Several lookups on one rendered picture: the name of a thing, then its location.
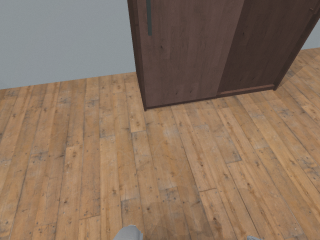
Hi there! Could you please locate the left robot thigh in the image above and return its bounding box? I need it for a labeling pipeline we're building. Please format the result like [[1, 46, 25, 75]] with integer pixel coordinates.
[[113, 226, 143, 240]]

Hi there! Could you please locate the wardrobe door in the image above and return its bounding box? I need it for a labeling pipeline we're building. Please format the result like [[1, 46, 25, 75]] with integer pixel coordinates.
[[217, 0, 319, 93], [136, 0, 245, 107]]

